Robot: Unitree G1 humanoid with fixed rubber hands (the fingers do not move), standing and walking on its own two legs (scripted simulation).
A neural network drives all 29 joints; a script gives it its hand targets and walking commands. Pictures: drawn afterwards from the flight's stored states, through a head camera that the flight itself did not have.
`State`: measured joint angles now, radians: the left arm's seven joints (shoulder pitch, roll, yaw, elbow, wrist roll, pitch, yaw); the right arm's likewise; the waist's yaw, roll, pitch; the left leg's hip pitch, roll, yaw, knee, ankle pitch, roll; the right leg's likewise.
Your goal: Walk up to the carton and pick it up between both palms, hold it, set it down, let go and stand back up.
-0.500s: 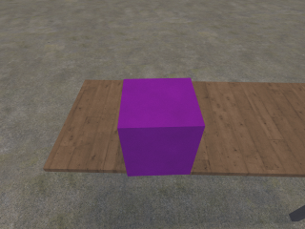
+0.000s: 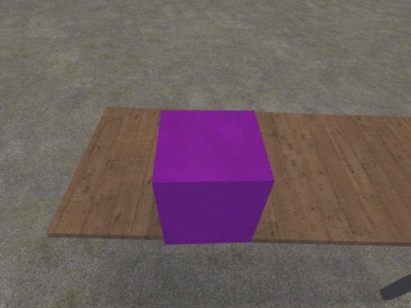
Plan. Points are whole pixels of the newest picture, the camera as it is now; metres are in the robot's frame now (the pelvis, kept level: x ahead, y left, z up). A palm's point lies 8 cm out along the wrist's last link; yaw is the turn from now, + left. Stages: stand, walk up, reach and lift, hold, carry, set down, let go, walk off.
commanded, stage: walk up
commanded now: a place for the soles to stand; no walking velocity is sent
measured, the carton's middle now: (208, 179) +0.41 -0.01 +0.01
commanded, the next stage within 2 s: reach and lift in 1.46 s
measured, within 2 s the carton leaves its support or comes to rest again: neither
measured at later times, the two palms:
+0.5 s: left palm out of the picture +0.00 +0.24 -0.14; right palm out of the picture +0.01 -0.23 -0.14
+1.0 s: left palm out of the picture -0.02 +0.24 -0.14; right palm out of the picture +0.00 -0.26 -0.14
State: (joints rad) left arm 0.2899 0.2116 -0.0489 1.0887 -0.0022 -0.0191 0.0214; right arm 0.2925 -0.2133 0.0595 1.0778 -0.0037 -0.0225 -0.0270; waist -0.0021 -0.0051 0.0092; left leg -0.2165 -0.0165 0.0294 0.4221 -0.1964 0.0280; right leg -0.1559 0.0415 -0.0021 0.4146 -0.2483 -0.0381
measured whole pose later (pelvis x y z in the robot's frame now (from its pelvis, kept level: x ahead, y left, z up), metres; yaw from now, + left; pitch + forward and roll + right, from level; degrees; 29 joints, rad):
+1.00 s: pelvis -0.01 -0.01 +0.00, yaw +0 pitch -1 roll +0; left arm 0.29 0.24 -0.03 1.12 0.00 0.01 0.03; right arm 0.26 -0.23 0.04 1.08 -0.02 -0.01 -0.04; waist -0.01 0.01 0.03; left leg -0.23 0.01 0.02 0.44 -0.20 0.01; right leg -0.16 0.07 -0.01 0.41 -0.24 -0.06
